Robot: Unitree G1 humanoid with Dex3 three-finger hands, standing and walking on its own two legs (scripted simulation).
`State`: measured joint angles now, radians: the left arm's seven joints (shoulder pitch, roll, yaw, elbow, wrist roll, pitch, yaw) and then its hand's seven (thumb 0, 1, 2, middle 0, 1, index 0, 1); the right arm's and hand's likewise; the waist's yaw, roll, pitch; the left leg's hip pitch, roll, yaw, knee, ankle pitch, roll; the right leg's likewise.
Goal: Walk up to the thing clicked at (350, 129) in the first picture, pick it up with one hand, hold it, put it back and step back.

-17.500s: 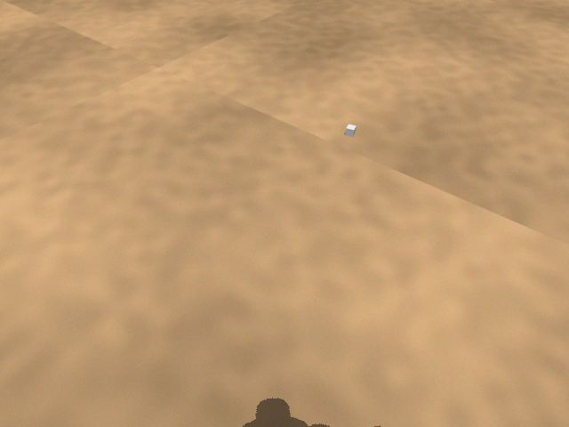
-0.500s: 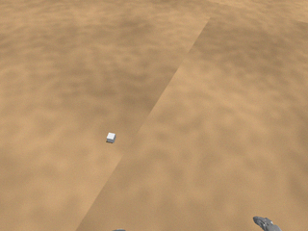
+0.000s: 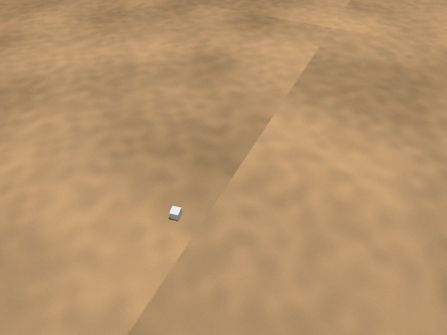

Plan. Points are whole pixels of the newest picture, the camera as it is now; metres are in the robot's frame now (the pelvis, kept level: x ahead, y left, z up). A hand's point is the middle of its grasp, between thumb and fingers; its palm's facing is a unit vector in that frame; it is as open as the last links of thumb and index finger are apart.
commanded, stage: walk up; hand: left
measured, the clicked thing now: (175, 213) +0.85 +0.25 -0.74
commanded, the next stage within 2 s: stand in 0.54 s
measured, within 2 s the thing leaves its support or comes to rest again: neither
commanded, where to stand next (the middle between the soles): +0.46 +0.03 m, yaw -4 degrees
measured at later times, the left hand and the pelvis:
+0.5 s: hand out of the picture +0.10 +0.27 -0.15, palm faces +0.04 -0.93 -0.36, open 7.4 cm; pelvis +0.02 +0.01 +0.00, yaw +1 degrees
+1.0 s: hand out of the picture +0.07 +0.26 -0.14, palm faces -0.02 -0.94 -0.34, open 7.4 cm; pelvis +0.00 +0.00 +0.02, yaw +0 degrees
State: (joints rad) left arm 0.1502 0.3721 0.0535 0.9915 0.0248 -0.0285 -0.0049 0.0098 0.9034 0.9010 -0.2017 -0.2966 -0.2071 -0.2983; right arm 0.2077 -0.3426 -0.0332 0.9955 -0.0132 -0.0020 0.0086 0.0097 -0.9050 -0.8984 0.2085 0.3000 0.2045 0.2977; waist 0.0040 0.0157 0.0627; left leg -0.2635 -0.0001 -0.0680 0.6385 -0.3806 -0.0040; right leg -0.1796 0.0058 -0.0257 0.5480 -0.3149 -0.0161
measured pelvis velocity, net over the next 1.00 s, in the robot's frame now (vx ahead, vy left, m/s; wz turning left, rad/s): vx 0.00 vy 0.00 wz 0.00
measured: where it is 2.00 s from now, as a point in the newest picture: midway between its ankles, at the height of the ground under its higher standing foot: outside the picture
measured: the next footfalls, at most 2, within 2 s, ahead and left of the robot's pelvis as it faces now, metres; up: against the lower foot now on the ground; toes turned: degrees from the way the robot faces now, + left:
none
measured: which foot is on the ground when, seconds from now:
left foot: down 0.00-1.00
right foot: down 0.00-1.00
